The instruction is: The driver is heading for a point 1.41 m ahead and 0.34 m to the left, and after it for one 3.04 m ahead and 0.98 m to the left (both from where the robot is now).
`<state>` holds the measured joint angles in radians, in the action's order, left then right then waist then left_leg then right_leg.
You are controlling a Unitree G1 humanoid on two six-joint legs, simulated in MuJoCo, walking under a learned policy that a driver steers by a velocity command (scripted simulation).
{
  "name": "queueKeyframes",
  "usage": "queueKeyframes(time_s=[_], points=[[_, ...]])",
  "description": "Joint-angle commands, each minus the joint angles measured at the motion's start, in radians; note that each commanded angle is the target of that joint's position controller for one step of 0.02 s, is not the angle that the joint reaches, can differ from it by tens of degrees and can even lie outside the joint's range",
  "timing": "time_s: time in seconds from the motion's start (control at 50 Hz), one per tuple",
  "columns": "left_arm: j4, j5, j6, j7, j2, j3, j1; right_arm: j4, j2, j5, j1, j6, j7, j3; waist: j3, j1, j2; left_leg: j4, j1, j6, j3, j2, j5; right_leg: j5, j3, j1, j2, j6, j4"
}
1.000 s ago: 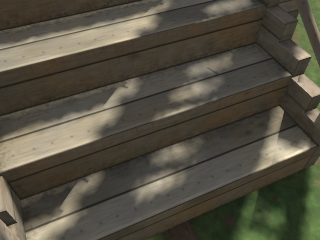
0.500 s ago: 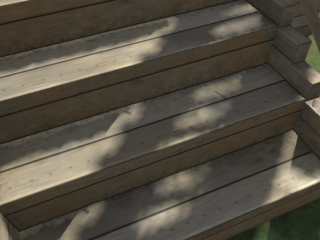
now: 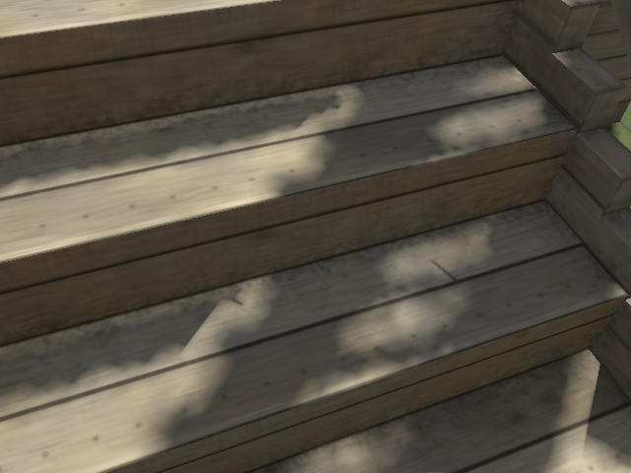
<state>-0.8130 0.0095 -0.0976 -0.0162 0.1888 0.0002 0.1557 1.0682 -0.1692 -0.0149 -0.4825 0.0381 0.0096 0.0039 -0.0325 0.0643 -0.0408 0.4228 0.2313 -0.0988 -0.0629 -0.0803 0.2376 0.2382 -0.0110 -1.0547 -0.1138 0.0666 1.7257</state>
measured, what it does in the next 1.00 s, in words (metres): climbs, turning left: right foot 0.19 m higher, then left foot 0.19 m higher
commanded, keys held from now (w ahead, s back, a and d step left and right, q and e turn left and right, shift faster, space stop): w+q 0.50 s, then q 0.40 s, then no key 0.10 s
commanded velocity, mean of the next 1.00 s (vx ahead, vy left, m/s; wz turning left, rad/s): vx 0.35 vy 0.00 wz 0.55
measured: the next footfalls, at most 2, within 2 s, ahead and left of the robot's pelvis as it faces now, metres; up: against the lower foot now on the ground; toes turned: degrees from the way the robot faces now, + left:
right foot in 0.26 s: +0.38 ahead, -0.19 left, +0.19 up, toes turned +3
left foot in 0.88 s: +0.54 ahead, +0.17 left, +0.38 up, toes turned +38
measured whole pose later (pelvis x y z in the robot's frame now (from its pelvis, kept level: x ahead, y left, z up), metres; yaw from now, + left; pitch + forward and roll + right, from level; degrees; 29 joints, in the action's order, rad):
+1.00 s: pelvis +0.43 +0.02 +0.26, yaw +33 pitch +1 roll +0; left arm -0.84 -0.02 -0.04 -0.02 0.26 0.05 0.26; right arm 0.66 -0.26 -0.04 -0.06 -0.01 0.00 0.02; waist 0.02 -0.01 0.01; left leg 1.23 0.86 -0.14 0.16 -0.01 0.41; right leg 0.16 -0.06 -0.44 -0.07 -0.01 1.52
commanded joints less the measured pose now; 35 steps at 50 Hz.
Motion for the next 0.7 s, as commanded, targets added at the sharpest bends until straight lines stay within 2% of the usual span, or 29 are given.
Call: queueKeyframes(time_s=[0.02, 0.04, 0.06, 0.1, 0.12, 0.14, 0.16, 0.18, 0.2, 0.22, 0.24, 0.26, 0.28, 0.3, 0.32, 0.34, 0.36, 0.38, 0.4, 0.42, 0.44, 0.46, 0.48, 0.52, 0.54, 0.6, 0.62, 0.64, 0.7], points=[[0.100, -0.012, -0.012, -0.007, -0.006, -0.019, -0.035, -0.046, -0.113, 0.019, -0.080, 0.004, 0.027, 0.017, 0.052, -0.012, 0.166, -0.156, -0.156, -0.243, -0.398, 0.312, -0.028, 0.092, 0.006, -0.357, -0.013, 0.033, 0.337], [0.135, -0.007, -0.021, -0.003, -0.024, -0.032, -0.106, -0.028, -0.109, 0.024, -0.133, -0.004, 0.032, 0.018, 0.080, 0.007, 0.145, -0.141, -0.256, -0.230, -0.434, 0.333, -0.007, 0.138, -0.002, -0.491, -0.030, 0.030, 0.381], [0.168, -0.003, -0.028, 0.004, -0.033, -0.041, -0.146, -0.030, -0.095, 0.020, -0.166, -0.014, 0.035, 0.018, 0.095, 0.019, 0.122, -0.131, -0.310, -0.224, -0.445, 0.334, -0.005, 0.162, -0.009, -0.562, -0.036, 0.030, 0.367], [0.221, -0.015, -0.042, 0.014, -0.072, -0.067, -0.236, -0.012, -0.094, 0.024, -0.237, -0.031, 0.047, 0.019, 0.126, 0.058, 0.154, -0.125, -0.407, -0.200, -0.476, 0.358, 0.004, 0.250, 0.008, -0.727, -0.031, 0.024, 0.468], [0.248, -0.018, -0.048, 0.015, -0.079, -0.080, -0.259, -0.012, -0.117, 0.022, -0.243, -0.036, 0.060, 0.028, 0.161, 0.052, 0.141, -0.141, -0.389, -0.186, -0.464, 0.361, 0.031, 0.262, -0.008, -0.753, -0.045, 0.024, 0.433], [0.330, -0.003, -0.048, 0.017, -0.101, -0.105, -0.351, -0.035, -0.121, 0.024, -0.210, -0.046, 0.065, 0.031, 0.192, 0.058, 0.148, -0.195, -0.301, -0.155, -0.420, 0.313, 0.089, 0.237, 0.028, -0.713, -0.060, 0.026, 0.282], [0.394, 0.009, -0.048, 0.017, -0.108, -0.116, -0.406, -0.046, -0.112, 0.038, -0.183, -0.055, 0.073, 0.026, 0.197, 0.042, 0.149, -0.262, -0.155, -0.141, -0.406, 0.305, 0.107, 0.163, 0.019, -0.577, -0.074, 0.015, 0.129], [0.419, 0.032, -0.048, 0.026, -0.091, -0.124, -0.391, -0.099, -0.149, 0.033, -0.097, -0.058, 0.068, 0.037, 0.144, -0.003, 0.082, -0.418, 0.128, -0.155, -0.327, 0.274, 0.025, -0.001, 0.142, -0.141, -0.050, -0.005, -0.125], [0.478, 0.040, -0.043, 0.014, -0.128, -0.138, -0.452, -0.104, -0.162, 0.071, -0.074, -0.051, 0.073, 0.050, 0.085, -0.023, 0.178, -0.547, 0.338, -0.135, -0.290, 0.275, -0.117, 0.088, 0.153, 0.296, -0.032, -0.034, -0.330], [0.435, 0.009, -0.038, -0.002, -0.046, -0.078, -0.256, -0.126, -0.184, 0.055, -0.024, -0.030, 0.060, 0.048, -0.108, -0.135, 0.299, -0.441, 0.277, -0.118, -0.229, 0.253, -0.819, 0.100, 0.221, 0.655, 0.086, -0.055, -0.293], [0.380, -0.015, -0.034, -0.021, 0.100, -0.010, -0.025, -0.120, -0.266, 0.045, 0.009, -0.004, 0.040, 0.063, -0.240, -0.257, 0.364, -0.219, 0.086, -0.069, -0.158, 0.217, -1.411, 0.159, 0.191, 0.816, 0.146, -0.070, -0.379], [0.323, -0.022, -0.015, -0.035, 0.215, 0.045, 0.169, -0.123, -0.357, 0.052, 0.070, 0.007, 0.038, 0.091, -0.311, -0.378, 0.386, 0.041, -0.082, -0.019, -0.158, 0.231, -1.659, 0.253, 0.092, 0.847, 0.135, -0.088, -0.573], [0.250, -0.005, -0.010, -0.031, 0.302, 0.080, 0.375, -0.153, -0.320, 0.037, 0.146, 0.031, 0.038, 0.091, -0.417, -0.441, 0.209, 0.365, 0.042, -0.022, -0.228, 0.225, -1.376, 0.295, -0.233, 1.095, 0.026, -0.149, -0.772], [0.151, 0.053, -0.002, -0.033, 0.394, 0.087, 0.423, -0.247, -0.057, 0.015, 0.086, 0.058, 0.013, 0.047, -0.512, -0.279, -0.614, 0.854, 0.380, -0.023, -0.229, -0.082, -0.120, 0.296, -0.963, 1.246, -0.299, -0.272, -1.331], [0.180, 0.067, 0.006, -0.048, 0.277, 0.060, 0.353, -0.198, -0.062, -0.011, 0.020, 0.092, -0.045, 0.053, -0.523, -0.239, -0.419, 1.321, 0.446, -0.022, -0.412, -0.093, -0.038, 0.392, -1.252, 1.149, -0.368, -0.301, -1.480], [0.117, 0.008, 0.032, -0.047, 0.193, 0.046, 0.271, -0.286, -0.017, 0.014, 0.188, 0.085, -0.076, 0.045, -0.297, -0.202, -0.298, 1.509, 0.611, -0.025, -0.254, -0.043, -0.036, 0.531, -1.077, 1.000, -0.362, -0.254, -1.490], [0.018, 0.001, 0.050, -0.026, 0.057, 0.010, 0.237, -0.349, 0.054, 0.027, 0.280, 0.063, -0.085, 0.010, -0.061, -0.140, -0.165, 1.617, 0.714, -0.047, -0.132, 0.016, -0.040, 0.610, -0.817, 0.786, -0.314, -0.237, -1.431], [-0.046, 0.021, 0.055, -0.009, -0.043, -0.010, 0.171, -0.365, 0.083, 0.031, 0.272, 0.040, -0.083, -0.007, 0.054, -0.061, -0.054, 1.661, 0.755, -0.069, -0.112, 0.049, -0.067, 0.584, -0.590, 0.607, -0.287, -0.203, -1.330], [-0.080, 0.037, 0.054, 0.007, -0.100, -0.025, 0.120, -0.361, 0.046, 0.050, 0.240, 0.013, -0.078, -0.006, 0.095, -0.010, -0.012, 1.710, 0.712, -0.081, -0.111, 0.065, -0.052, 0.452, -0.404, 0.514, -0.250, -0.154, -1.308], [-0.112, 0.028, 0.050, 0.021, -0.116, -0.026, 0.096, -0.355, 0.046, 0.064, 0.206, -0.007, -0.070, -0.012, 0.113, 0.023, 0.010, 1.765, 0.736, -0.087, -0.117, 0.061, -0.058, 0.358, -0.286, 0.495, -0.234, -0.129, -1.334], [-0.126, 0.026, 0.040, 0.037, -0.109, -0.026, 0.084, -0.361, 0.072, 0.059, 0.187, -0.015, -0.062, -0.028, 0.111, 0.047, 0.033, 1.770, 0.780, -0.099, -0.127, 0.073, -0.126, 0.237, -0.177, 0.505, -0.220, -0.109, -1.347], [-0.148, 0.023, 0.031, 0.045, -0.091, -0.024, 0.096, -0.376, 0.088, 0.046, 0.204, -0.012, -0.062, -0.044, 0.109, 0.050, 0.020, 1.725, 0.859, -0.100, -0.112, 0.088, -0.153, 0.163, -0.065, 0.558, -0.196, -0.104, -1.385], [-0.155, 0.032, 0.027, 0.044, -0.072, -0.017, 0.095, -0.368, 0.080, 0.040, 0.207, -0.016, -0.059, -0.046, 0.115, 0.049, 0.017, 1.699, 0.890, -0.089, -0.116, 0.083, -0.204, 0.117, 0.013, 0.568, -0.184, -0.109, -1.390], [-0.127, 0.061, 0.026, 0.031, -0.047, -0.026, 0.050, -0.396, 0.018, 0.011, 0.304, -0.020, -0.041, -0.041, 0.109, 0.043, 0.041, 1.555, 0.853, -0.036, -0.043, 0.055, -0.341, 0.049, 0.181, 0.498, -0.132, -0.135, -1.429], [-0.130, 0.085, 0.025, 0.025, -0.037, -0.035, 0.096, -0.366, 0.015, 0.009, 0.312, -0.030, -0.020, -0.034, 0.073, 0.005, 0.031, 1.760, 0.906, -0.012, 0.004, 0.020, -0.343, -0.023, 0.160, 0.579, -0.173, -0.184, -1.437], [-0.150, 0.059, 0.041, 0.010, 0.000, -0.034, 0.239, -0.397, 0.039, 0.003, 0.360, -0.044, 0.012, -0.040, 0.099, -0.049, 0.026, 1.908, 1.193, 0.019, -0.051, 0.059, -0.222, -0.097, 0.137, 0.848, -0.233, -0.175, -1.409], [-0.158, 0.057, 0.046, 0.001, 0.028, -0.026, 0.275, -0.436, 0.051, 0.001, 0.445, -0.038, 0.011, -0.048, 0.118, -0.073, 0.018, 1.915, 1.276, 0.025, -0.041, 0.074, -0.180, -0.162, 0.140, 0.916, -0.250, -0.167, -1.419], [-0.147, 0.060, 0.050, -0.012, 0.041, -0.022, 0.287, -0.468, 0.039, 0.013, 0.491, -0.030, 0.000, -0.046, 0.112, -0.079, -0.006, 1.883, 1.278, 0.038, -0.035, 0.093, -0.173, -0.205, 0.171, 0.947, -0.253, -0.156, -1.426], [-0.113, 0.058, 0.063, -0.052, 0.065, -0.008, 0.326, -0.514, 0.017, 0.021, 0.565, -0.032, -0.006, -0.037, 0.091, -0.120, -0.055, 1.779, 1.266, 0.081, 0.019, 0.142, -0.181, -0.195, 0.194, 1.013, -0.263, -0.167, -1.437]])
